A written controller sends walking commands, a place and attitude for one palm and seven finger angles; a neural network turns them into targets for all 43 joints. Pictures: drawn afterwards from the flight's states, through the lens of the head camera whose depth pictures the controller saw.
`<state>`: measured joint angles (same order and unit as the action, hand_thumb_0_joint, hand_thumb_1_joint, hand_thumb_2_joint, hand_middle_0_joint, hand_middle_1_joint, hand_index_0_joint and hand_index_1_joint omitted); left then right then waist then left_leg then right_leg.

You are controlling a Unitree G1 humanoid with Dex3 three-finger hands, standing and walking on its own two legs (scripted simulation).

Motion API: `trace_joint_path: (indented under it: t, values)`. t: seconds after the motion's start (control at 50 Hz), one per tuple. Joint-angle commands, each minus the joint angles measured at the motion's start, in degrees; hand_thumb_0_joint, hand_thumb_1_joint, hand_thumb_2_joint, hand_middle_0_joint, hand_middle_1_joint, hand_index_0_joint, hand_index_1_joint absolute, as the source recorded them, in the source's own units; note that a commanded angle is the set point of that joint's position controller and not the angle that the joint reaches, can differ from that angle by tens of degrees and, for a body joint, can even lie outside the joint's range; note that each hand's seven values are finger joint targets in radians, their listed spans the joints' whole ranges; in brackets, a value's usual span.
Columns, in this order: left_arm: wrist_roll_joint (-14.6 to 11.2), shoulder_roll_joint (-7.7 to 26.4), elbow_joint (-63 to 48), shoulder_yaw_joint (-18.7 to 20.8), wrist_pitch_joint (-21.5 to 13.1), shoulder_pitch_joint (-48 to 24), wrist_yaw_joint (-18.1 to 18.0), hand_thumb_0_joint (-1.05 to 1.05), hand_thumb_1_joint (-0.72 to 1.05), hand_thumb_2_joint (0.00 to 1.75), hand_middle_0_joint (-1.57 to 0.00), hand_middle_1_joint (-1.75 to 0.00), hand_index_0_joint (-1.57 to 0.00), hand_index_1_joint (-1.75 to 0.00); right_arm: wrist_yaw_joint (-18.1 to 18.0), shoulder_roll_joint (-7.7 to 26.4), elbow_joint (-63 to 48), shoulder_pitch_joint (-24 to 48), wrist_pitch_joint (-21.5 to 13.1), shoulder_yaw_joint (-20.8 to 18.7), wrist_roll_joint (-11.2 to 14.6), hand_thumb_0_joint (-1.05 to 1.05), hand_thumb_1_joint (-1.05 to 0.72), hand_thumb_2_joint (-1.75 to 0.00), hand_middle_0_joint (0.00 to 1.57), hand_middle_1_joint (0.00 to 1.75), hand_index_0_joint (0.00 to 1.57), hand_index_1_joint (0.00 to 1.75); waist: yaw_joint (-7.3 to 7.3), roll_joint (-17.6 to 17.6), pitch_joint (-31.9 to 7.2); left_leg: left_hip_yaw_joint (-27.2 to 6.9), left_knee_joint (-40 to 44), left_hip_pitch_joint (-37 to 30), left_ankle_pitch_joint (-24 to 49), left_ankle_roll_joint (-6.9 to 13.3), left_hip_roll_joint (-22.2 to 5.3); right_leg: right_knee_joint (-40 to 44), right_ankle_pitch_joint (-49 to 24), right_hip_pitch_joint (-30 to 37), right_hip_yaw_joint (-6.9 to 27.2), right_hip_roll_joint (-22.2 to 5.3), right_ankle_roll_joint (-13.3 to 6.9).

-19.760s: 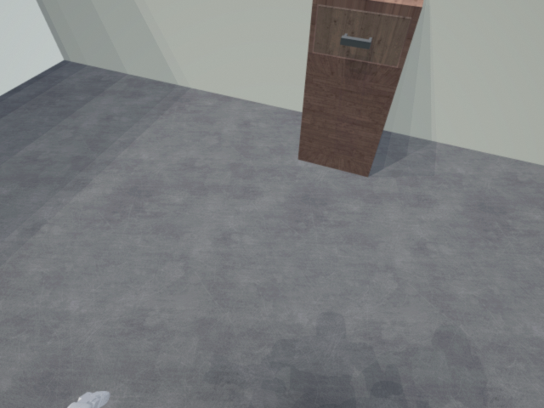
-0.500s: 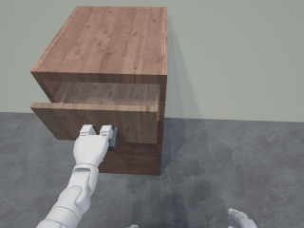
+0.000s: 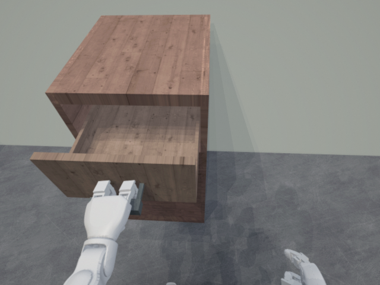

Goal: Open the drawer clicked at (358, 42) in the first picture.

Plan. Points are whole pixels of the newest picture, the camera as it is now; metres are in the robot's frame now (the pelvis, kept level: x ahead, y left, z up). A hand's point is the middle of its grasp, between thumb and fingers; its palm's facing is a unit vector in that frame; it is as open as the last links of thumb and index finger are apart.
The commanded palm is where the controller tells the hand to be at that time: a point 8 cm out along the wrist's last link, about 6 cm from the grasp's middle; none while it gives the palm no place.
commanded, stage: pull the drawer open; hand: left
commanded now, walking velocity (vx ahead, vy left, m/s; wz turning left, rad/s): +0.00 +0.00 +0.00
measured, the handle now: (118, 196) +0.31 +0.19 -0.01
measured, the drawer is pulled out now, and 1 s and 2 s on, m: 0.17 0.29 0.30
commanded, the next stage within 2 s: open the thumb to release the handle in 1.24 s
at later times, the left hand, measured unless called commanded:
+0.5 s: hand (112, 247) +0.21 +0.18 -0.03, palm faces -0.01 -0.13 -0.99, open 6.0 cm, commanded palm +0.17 +0.17 +0.03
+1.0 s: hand (103, 281) +0.15 +0.18 -0.03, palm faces -0.05 -0.15 -0.99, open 6.2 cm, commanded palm +0.11 +0.18 +0.03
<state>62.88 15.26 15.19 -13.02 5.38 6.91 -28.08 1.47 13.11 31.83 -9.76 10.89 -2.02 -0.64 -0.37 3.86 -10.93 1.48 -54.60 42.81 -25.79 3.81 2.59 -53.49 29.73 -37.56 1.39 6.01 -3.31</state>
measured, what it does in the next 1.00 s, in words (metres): stands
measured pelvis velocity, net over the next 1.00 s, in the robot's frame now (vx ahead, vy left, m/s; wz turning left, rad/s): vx -0.01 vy -0.02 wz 0.00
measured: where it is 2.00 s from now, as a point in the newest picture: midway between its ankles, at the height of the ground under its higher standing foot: outside the picture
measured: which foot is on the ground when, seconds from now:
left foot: down 0.00-1.00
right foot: down 0.00-1.00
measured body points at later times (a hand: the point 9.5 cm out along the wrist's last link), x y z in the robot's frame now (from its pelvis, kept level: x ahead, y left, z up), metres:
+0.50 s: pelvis -0.01 -0.01 -0.01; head +0.03 -0.03 +0.44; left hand +0.20 +0.18 +0.03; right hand +0.20 -0.22 -0.11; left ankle +0.01 +0.08 -0.68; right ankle -0.04 -0.09 -0.68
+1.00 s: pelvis -0.01 -0.02 -0.02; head +0.03 -0.05 +0.43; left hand +0.15 +0.19 +0.03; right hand +0.21 -0.23 -0.11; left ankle +0.01 +0.08 -0.68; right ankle -0.04 -0.09 -0.68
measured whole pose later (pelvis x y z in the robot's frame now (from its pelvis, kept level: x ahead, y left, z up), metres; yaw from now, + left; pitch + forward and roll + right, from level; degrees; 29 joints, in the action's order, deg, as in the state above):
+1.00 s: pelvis -0.01 -0.02 -0.02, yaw +0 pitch +15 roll +0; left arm 62.8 17.7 -7.0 -7.5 -3.6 36.2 -29.1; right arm 4.6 13.3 25.9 -8.5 8.6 0.4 -2.6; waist -3.0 3.1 -12.1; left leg 1.9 -61.1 47.4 -28.6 2.6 2.3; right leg -61.7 33.3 -42.9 1.1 6.5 -4.8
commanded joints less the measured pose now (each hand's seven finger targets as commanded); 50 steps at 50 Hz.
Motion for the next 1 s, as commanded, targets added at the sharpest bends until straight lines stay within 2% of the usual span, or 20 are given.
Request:
trace_joint_path:
  t: [0.0,0.14,0.22,0.24,0.32,0.34,0.36,0.38,0.42,0.48,0.56,0.58,0.6,0.62,0.66,0.68,0.74,0.88,0.92,0.98]
  values:
    - [-0.1,2.5,-14.1,1.7,-0.8,-4.3,-3.0,0.00,0.90,0.90,-0.40,-1.35,-0.40,-1.35,0.2,5.8,-9.1,5.7,-2.4,-1.9,-0.5,0.00,-0.90,-0.90,0.20,0.30,0.20,0.30,-0.37,-3.6,-12.7,-4.7,4.8,-17.3,23.2,-1.2,-1.3,6.3,-23.6,-0.7,0.7,-1.4,-0.3]
    - [-0.2,1.5,-17.1,0.3,-1.3,0.7,-2.6,0.00,0.90,0.90,-0.40,-1.35,-0.40,-1.35,0.6,5.4,-10.5,6.6,-2.6,-1.6,-0.5,0.00,-0.90,-0.90,0.20,0.30,0.20,0.30,-0.55,-3.7,-10.7,-5.0,4.6,-16.8,21.6,-1.1,-1.1,6.2,-22.1,-1.2,0.8,-1.6,-0.5]
    - [0.0,3.8,-19.8,2.5,-2.2,1.9,-2.7,0.00,0.90,0.90,-0.40,-1.35,-0.40,-1.35,0.7,5.4,-11.1,7.5,-2.7,-1.2,-0.8,0.00,-0.90,-0.90,0.20,0.30,0.20,0.30,-1.28,-3.8,-12.6,-4.7,3.9,-16.4,21.2,-1.2,-0.8,5.7,-22.5,-0.7,1.7,-1.5,-0.6]
    - [-0.1,2.7,-19.6,1.4,-2.4,4.5,-2.7,0.00,0.90,0.90,-0.40,-1.35,-0.40,-1.35,0.8,5.2,-11.3,7.3,-2.8,-1.2,-0.7,0.00,-0.90,-0.90,0.20,0.30,0.20,0.30,-1.33,-3.0,-11.7,-4.8,3.9,-16.7,21.6,-1.1,-0.8,5.7,-22.7,-0.9,1.6,-1.6,-0.6]
    - [0.0,4.3,-20.7,3.1,-3.0,6.2,-2.7,0.00,0.90,0.90,-0.40,-1.35,-0.40,-1.35,1.0,5.2,-11.7,7.8,-2.7,-0.8,-1.0,0.00,-0.90,-0.90,0.20,0.30,0.20,0.30,-1.57,-4.2,-11.0,-4.8,3.5,-14.8,20.1,-1.3,-0.6,5.2,-22.0,-1.4,1.9,-1.5,-0.7]
    - [-0.1,2.3,-21.5,1.1,-3.2,7.5,-2.7,0.00,0.90,0.90,-0.40,-1.35,-0.40,-1.35,1.1,5.1,-11.8,7.7,-2.9,-1.0,-0.9,0.00,-0.90,-0.90,0.20,0.30,0.20,0.30,-1.33,-3.7,-10.5,-4.7,3.4,-15.2,20.3,-1.0,-0.6,5.4,-22.2,-1.5,1.6,-1.7,-0.6]
    - [0.1,4.1,-22.0,3.0,-3.5,8.9,-2.9,0.00,0.90,0.90,-0.40,-1.35,-0.40,-1.35,1.3,5.0,-12.1,7.8,-2.9,-0.9,-0.9,0.00,-0.90,-0.90,0.20,0.30,0.20,0.30,-2.29,-3.1,-11.4,-4.5,3.1,-15.3,20.7,-1.2,-0.5,5.0,-22.1,-1.7,2.1,-1.6,-0.7]
    - [-0.2,2.8,-22.4,1.5,-3.4,10.0,-2.8,0.00,0.90,0.90,-0.40,-1.35,-0.40,-1.35,1.3,5.1,-12.2,7.6,-3.0,-0.9,-0.9,0.00,-0.90,-0.90,0.20,0.30,0.20,0.30,-1.62,-2.9,-10.6,-4.6,3.1,-15.2,20.5,-1.0,-0.6,5.1,-22.2,-1.5,1.3,-1.8,-0.6]
    - [-0.3,5.1,-22.9,4.3,-3.7,11.5,-3.1,0.00,0.90,0.90,-0.40,-1.35,-0.40,-1.35,1.4,5.2,-12.4,7.8,-3.1,-0.7,-1.1,0.00,-0.90,-0.90,0.20,0.30,0.20,0.30,-2.18,-4.9,-11.7,-4.5,2.6,-13.8,19.9,-1.2,-0.3,4.7,-22.9,-0.9,2.4,-1.6,-0.7]
    - [-0.3,4.5,-23.7,3.9,-4.2,14.3,-3.3,0.00,0.90,0.90,-0.40,-1.35,-0.40,-1.35,1.5,5.2,-12.8,7.8,-3.2,-0.7,-1.0,0.00,-0.90,-0.90,0.20,0.30,0.20,0.30,-2.15,-3.4,-9.4,-4.4,2.6,-13.2,18.7,-1.1,-0.3,4.6,-21.6,-1.9,1.9,-1.7,-0.7]
    - [-0.3,6.5,-24.2,6.2,-4.7,17.6,-3.6,0.00,0.90,0.90,-0.40,-1.35,-0.40,-1.35,1.7,5.1,-13.1,8.0,-3.3,-0.4,-1.2,0.00,-0.90,-0.90,0.20,0.30,0.20,0.30,-2.88,-4.2,-10.1,-4.0,1.8,-12.4,18.5,-1.3,0.0,4.2,-22.6,-2.0,3.0,-1.6,-0.7]
    - [-0.5,5.3,-24.5,5.2,-4.8,18.7,-3.6,0.00,0.90,0.90,-0.40,-1.35,-0.40,-1.35,1.7,5.1,-13.3,7.9,-3.4,-0.4,-1.1,0.00,-0.90,-0.90,0.20,0.30,0.20,0.30,-2.51,-3.6,-9.2,-4.1,2.0,-12.0,18.6,-1.1,-0.1,4.2,-22.9,-1.6,2.4,-1.7,-0.7]
    - [-0.4,5.7,-26.0,5.2,-4.9,18.1,-3.5,0.00,0.90,0.90,-0.40,-1.35,-0.40,-1.35,2.0,5.1,-13.4,8.0,-3.5,-0.4,-1.3,0.00,-0.90,-0.90,0.20,0.30,0.20,0.30,-2.75,-4.3,-10.8,-3.9,1.4,-12.5,18.7,-1.2,0.1,4.1,-23.0,-2.3,3.5,-1.9,-0.6]
    - [-0.5,7.1,-26.3,7.1,-5.2,19.8,-3.6,0.00,0.90,0.90,-0.40,-1.35,-0.40,-1.35,1.9,5.1,-13.6,7.9,-3.6,-0.3,-1.3,0.00,-0.90,-0.90,0.20,0.30,0.20,0.30,-2.82,-4.8,-11.0,-3.9,1.2,-11.9,19.3,-1.2,0.0,3.9,-24.4,-1.3,3.5,-1.8,-0.8]
    - [-0.9,7.2,-25.8,7.6,-5.8,24.1,-3.5,0.00,0.90,0.90,-0.40,-1.35,-0.40,-1.35,2.1,5.0,-13.8,8.0,-3.9,-0.2,-1.2,0.00,-0.90,-0.90,0.20,0.30,0.20,0.30,-3.51,-4.7,-10.1,-3.7,1.2,-11.5,19.5,-1.3,0.1,3.6,-24.8,-1.4,3.6,-1.7,-0.7]
    - [-1.2,5.9,-26.3,6.3,-5.9,25.2,-3.3,0.00,0.90,0.90,-0.40,-1.35,-0.40,-1.35,2.0,5.1,-13.9,8.0,-4.0,-0.2,-1.1,0.00,-0.90,-0.90,0.20,0.30,0.20,0.30,-2.98,-4.0,-8.6,-3.7,1.3,-10.8,18.9,-1.0,0.1,3.8,-24.9,-1.1,2.8,-2.0,-0.6]
    - [-1.3,7.9,-27.5,9.2,-7.0,29.4,-3.5,0.00,0.90,0.90,-0.40,-1.35,-0.40,-1.35,2.3,4.9,-14.2,7.8,-4.5,0.0,-1.2,0.00,-0.90,-0.90,0.20,0.30,0.20,0.30,-3.98,-4.3,-10.1,-3.5,0.7,-10.3,19.4,-1.1,0.2,3.1,-26.0,-0.6,3.6,-1.9,-0.7]
    - [-1.6,8.2,-31.1,9.9,-8.8,35.3,-3.2,0.00,0.90,0.90,-0.40,-1.35,-0.40,-1.35,2.9,5.1,-15.5,7.9,-5.0,0.2,-1.8,0.00,-0.90,-0.90,0.20,0.30,0.20,0.30,-3.73,-3.2,-7.9,-3.5,-0.8,-8.8,16.9,-1.1,0.3,2.5,-22.6,-3.8,3.6,-2.0,-0.9]
    - [-1.4,10.0,-32.9,11.8,-9.6,35.9,-3.3,0.00,0.90,0.90,-0.40,-1.35,-0.40,-1.35,3.1,5.1,-15.8,7.9,-5.1,0.2,-2.1,0.00,-0.90,-0.90,0.20,0.30,0.20,0.30,-4.10,-3.3,-9.4,-3.7,-1.6,-9.3,17.7,-1.4,0.3,1.8,-22.5,-5.3,5.0,-1.9,-1.3]
    - [-1.8,8.2,-33.6,9.9,-10.4,38.1,-2.8,0.00,0.90,0.90,-0.40,-1.35,-0.40,-1.35,3.2,5.1,-16.4,7.7,-5.3,0.2,-2.2,0.00,-0.90,-0.90,0.20,0.30,0.20,0.30,-3.57,-3.2,-7.6,-3.6,-2.0,-8.5,16.0,-1.0,0.5,2.0,-21.1,-6.2,4.3,-2.2,-1.1]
